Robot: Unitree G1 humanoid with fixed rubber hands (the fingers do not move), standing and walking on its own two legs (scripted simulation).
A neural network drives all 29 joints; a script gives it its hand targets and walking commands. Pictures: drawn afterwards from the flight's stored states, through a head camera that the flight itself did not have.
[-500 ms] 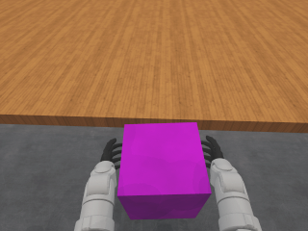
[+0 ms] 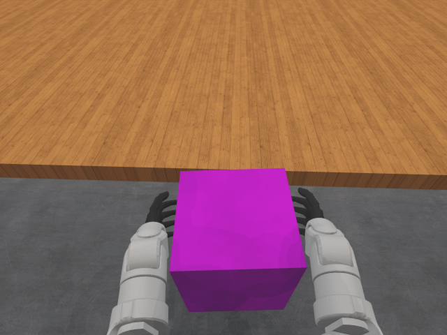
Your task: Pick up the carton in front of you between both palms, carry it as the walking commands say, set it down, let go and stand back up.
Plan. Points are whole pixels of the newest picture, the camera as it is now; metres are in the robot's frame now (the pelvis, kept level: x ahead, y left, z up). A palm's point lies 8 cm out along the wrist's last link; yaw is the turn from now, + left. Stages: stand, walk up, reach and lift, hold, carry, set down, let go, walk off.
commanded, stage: reach and lift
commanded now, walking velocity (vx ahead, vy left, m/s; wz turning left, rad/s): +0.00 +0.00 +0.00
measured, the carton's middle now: (234, 243) +0.31 +0.00 -0.05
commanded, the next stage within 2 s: hold in 0.52 s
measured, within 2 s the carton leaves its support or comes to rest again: neither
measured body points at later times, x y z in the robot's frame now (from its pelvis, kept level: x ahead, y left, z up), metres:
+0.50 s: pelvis +0.02 +0.00 +0.00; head -0.02 +0.00 +0.45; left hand +0.31 +0.15 +0.03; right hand +0.31 -0.15 +0.03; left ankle +0.03 +0.13 -0.74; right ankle +0.02 -0.13 -0.74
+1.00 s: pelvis +0.00 +0.00 +0.00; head -0.04 +0.00 +0.45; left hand +0.30 +0.15 +0.05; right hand +0.31 -0.15 +0.05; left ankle +0.03 +0.13 -0.74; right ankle +0.02 -0.13 -0.74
